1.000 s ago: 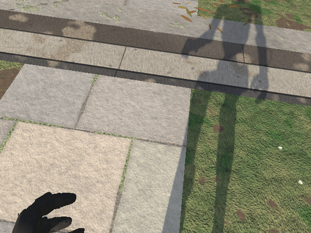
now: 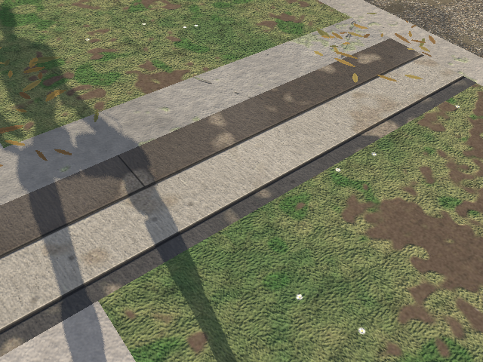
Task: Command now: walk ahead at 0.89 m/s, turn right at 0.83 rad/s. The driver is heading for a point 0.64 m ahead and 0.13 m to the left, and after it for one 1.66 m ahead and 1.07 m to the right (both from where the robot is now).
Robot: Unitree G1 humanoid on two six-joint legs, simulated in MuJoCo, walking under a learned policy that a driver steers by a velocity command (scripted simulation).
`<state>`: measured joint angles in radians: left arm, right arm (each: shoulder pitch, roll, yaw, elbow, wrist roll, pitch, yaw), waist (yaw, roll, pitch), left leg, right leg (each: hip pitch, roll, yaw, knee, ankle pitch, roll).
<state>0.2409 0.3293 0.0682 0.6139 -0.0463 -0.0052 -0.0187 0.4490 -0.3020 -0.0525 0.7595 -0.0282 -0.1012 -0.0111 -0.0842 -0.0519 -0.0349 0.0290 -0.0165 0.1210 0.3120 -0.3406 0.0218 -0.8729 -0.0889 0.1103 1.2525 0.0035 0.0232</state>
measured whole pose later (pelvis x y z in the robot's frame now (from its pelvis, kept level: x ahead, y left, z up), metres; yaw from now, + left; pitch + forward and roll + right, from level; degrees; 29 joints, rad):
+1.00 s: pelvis +0.75 -0.03 +0.00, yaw +5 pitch -1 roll +1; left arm 0.15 0.30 0.07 0.76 -0.03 0.01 0.02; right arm 0.21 -0.24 -0.04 0.78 -0.03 -0.08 -0.01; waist -0.03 -0.03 0.13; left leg -0.20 -0.04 0.21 0.38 -0.17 0.10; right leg -0.63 -0.11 0.06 1.02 -0.23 0.06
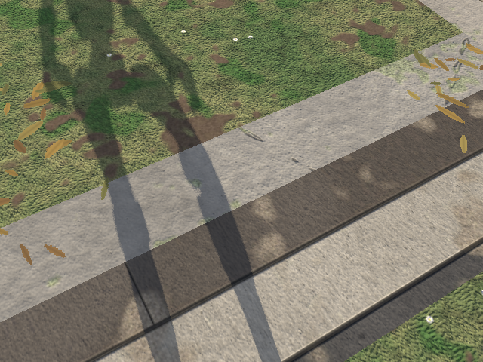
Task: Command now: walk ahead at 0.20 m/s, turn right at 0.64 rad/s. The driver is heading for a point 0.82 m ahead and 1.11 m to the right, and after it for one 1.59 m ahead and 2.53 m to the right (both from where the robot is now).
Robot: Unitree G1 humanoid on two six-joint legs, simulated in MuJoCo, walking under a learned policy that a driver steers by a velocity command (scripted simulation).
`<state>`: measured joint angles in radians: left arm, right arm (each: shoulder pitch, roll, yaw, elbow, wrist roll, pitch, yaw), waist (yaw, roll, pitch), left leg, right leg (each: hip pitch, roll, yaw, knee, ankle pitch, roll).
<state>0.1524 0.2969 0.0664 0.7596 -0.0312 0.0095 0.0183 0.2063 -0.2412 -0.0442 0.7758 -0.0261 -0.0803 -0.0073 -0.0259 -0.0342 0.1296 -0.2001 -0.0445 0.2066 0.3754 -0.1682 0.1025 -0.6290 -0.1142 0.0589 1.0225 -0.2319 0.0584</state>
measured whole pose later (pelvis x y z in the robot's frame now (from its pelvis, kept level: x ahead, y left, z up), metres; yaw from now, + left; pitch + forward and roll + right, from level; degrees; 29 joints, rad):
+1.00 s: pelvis +0.21 -0.07 +0.01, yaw -55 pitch +2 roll +0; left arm 0.24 0.33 0.08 0.57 -0.03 0.03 -0.01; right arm 0.35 -0.31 -0.08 0.73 -0.02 -0.06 -0.03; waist -0.06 -0.01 -0.05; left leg -0.09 0.07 0.15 0.33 -0.27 -0.02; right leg -0.72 -0.12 0.03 1.22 -0.21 0.07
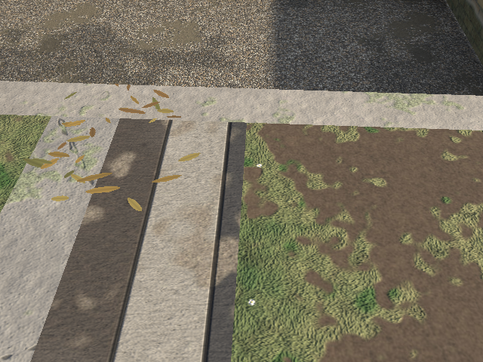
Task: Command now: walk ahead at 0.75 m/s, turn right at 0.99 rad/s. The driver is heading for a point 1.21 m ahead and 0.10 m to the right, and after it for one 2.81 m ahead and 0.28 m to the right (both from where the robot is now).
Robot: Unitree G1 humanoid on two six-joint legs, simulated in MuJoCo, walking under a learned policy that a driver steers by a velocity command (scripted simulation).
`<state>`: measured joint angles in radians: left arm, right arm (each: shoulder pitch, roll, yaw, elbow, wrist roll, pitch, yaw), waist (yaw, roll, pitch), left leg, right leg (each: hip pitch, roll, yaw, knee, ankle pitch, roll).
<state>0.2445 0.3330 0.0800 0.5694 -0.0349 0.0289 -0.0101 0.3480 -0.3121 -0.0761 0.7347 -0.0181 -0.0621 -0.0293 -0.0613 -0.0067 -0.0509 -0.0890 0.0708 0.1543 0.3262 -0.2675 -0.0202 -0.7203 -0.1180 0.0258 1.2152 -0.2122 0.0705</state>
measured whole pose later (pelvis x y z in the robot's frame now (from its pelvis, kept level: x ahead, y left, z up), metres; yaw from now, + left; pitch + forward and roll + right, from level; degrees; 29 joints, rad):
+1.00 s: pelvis +0.73 -0.37 -0.01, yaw +2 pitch +1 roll +0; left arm 0.02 0.22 -0.03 0.51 0.02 -0.13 0.02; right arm 0.45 -0.22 -0.04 0.77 0.04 -0.07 0.00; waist -0.10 -0.01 0.02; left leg -0.13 -0.20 -0.20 0.45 -0.30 0.14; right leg -0.69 -0.07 0.23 0.75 -0.03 0.07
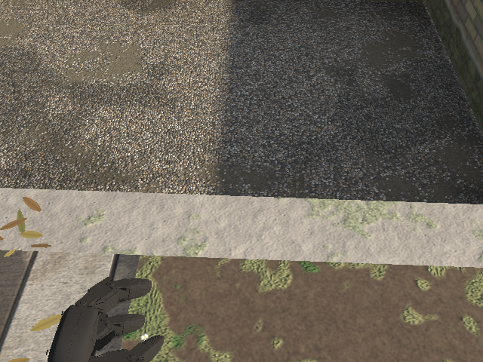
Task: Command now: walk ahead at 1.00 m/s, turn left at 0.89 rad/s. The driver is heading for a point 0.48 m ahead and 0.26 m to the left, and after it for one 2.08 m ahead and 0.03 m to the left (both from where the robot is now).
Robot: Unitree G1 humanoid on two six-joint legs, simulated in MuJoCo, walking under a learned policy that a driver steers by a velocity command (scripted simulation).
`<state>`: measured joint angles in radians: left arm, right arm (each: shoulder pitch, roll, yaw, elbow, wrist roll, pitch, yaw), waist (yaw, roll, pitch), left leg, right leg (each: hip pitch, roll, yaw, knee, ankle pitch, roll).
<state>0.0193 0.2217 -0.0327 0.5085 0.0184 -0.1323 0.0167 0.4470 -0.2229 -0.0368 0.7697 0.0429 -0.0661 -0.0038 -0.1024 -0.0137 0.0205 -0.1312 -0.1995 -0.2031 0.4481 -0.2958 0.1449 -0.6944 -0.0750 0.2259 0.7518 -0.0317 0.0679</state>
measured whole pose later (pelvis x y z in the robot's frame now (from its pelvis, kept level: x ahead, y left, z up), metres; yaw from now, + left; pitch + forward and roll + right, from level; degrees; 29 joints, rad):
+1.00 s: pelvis +0.71 +0.14 -0.03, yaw +31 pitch +0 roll +1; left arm 0.28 0.26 0.04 0.67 0.03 -0.03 -0.02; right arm 0.19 -0.24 -0.03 0.75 0.00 0.00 -0.05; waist 0.03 0.01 0.07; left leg -0.28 0.00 0.14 0.98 -0.49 0.02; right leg -0.55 0.04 -0.03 0.65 -0.10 -0.07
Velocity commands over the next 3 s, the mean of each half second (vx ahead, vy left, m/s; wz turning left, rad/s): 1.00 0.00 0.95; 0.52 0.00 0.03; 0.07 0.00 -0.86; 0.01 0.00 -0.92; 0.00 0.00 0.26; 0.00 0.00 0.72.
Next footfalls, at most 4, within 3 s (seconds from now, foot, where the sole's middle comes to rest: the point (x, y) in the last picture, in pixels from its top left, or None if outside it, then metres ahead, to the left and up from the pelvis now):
0.12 right None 0.31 -0.20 -0.77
0.58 left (166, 329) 0.60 0.17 -0.77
0.96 right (167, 238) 0.91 0.17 -0.77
1.44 left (101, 263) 0.83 0.37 -0.77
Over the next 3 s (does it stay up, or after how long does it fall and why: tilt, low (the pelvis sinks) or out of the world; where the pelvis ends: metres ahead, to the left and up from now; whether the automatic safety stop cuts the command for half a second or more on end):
stays up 0.67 0.25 0.00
